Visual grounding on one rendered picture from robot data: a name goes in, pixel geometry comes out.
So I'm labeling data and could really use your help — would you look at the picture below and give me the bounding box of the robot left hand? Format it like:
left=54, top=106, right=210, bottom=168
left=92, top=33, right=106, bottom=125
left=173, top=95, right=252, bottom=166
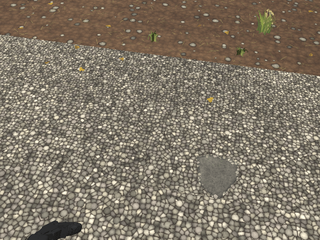
left=25, top=220, right=82, bottom=240

